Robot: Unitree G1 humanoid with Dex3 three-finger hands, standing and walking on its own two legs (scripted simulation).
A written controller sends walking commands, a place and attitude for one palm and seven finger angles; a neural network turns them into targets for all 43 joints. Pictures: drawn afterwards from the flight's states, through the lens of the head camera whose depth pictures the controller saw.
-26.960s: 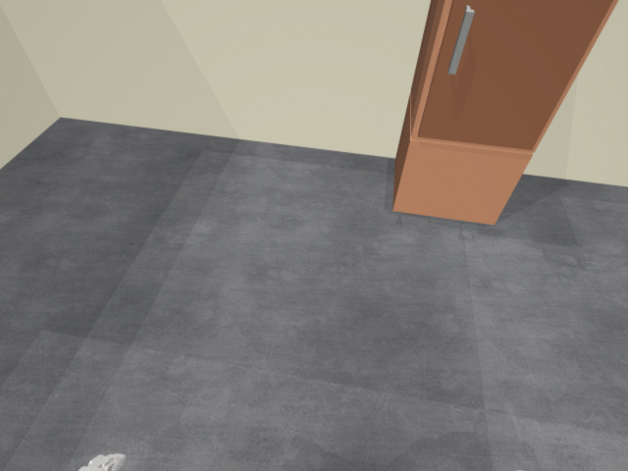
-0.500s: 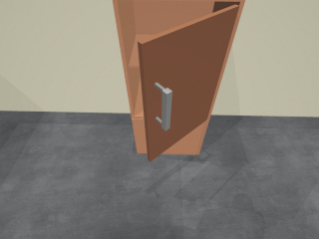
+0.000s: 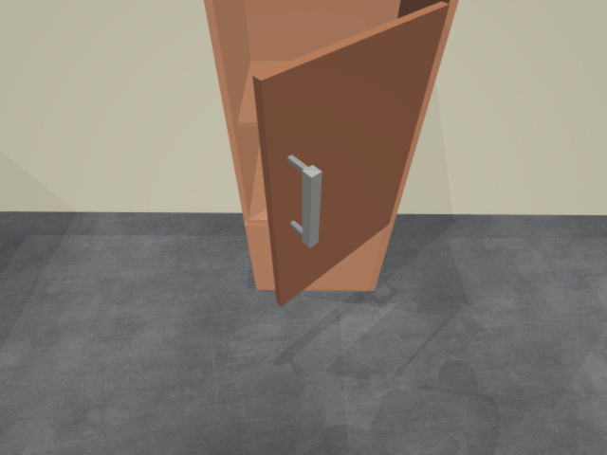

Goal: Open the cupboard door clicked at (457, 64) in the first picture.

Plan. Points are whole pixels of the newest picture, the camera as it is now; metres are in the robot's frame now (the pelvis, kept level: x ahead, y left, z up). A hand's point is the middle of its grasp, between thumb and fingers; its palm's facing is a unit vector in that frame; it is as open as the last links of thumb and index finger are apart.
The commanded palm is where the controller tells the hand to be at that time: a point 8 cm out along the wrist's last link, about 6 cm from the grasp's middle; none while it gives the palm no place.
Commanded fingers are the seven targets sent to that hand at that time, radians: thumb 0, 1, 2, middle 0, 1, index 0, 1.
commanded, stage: walk to a spot facing it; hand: left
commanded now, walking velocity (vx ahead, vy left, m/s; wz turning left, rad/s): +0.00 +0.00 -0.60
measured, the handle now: (302, 203) +0.51 +0.04 +0.01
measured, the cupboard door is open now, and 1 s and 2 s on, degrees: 42 42 42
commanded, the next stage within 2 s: none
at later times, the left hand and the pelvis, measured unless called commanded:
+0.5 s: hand out of the picture +0.07 +0.14 -0.16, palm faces -0.17 -0.94 -0.30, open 7.4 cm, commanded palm none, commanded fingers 0.00 0.90 0.90 -0.20 -0.30 -0.20 -0.30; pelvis +0.00 -0.05 +0.00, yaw -16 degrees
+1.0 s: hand (209, 422) +0.20 +0.17 -0.19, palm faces -0.46 -0.86 -0.23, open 7.4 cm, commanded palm none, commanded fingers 0.00 0.90 0.90 -0.20 -0.30 -0.20 -0.30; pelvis +0.05 +0.00 -0.01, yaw -34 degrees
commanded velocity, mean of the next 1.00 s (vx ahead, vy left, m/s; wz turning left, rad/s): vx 0.00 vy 0.00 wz -0.60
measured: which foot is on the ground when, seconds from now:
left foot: down 0.00-0.28, up 0.30-0.88, down 0.90-1.00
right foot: down 0.00-0.88, up 0.90-1.00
